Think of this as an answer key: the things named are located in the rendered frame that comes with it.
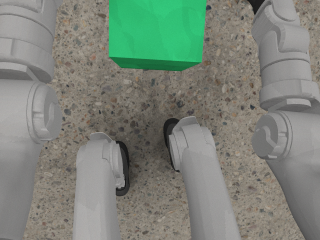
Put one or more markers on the robot right forearm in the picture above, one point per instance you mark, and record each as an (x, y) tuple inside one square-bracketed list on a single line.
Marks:
[(285, 65)]

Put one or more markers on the carton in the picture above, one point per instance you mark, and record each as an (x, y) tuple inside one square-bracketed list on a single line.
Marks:
[(165, 35)]

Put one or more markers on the robot left forearm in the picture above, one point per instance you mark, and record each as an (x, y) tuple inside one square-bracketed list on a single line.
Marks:
[(27, 33)]

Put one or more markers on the left robot foot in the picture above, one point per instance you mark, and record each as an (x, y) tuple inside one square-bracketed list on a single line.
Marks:
[(121, 191)]

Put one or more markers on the robot left upper arm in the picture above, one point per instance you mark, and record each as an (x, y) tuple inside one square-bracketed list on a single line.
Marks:
[(30, 116)]

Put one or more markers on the robot right upper arm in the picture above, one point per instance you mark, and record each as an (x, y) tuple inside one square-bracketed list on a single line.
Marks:
[(289, 142)]

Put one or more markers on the robot right hand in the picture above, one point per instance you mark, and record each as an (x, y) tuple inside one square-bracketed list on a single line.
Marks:
[(256, 5)]

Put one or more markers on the left robot shin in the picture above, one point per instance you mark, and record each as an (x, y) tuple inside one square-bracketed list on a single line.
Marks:
[(81, 153)]

